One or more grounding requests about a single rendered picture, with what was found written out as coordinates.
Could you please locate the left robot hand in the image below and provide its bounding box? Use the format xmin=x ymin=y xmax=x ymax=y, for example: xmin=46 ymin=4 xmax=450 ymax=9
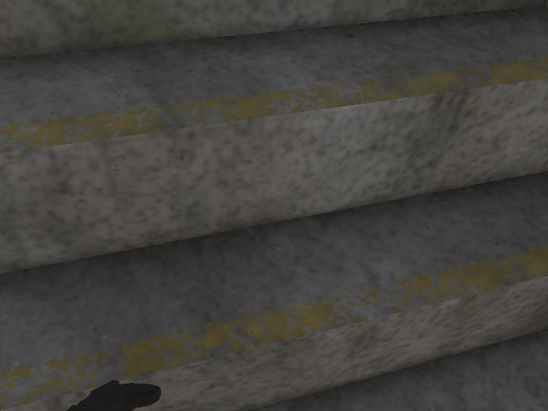
xmin=67 ymin=380 xmax=161 ymax=411

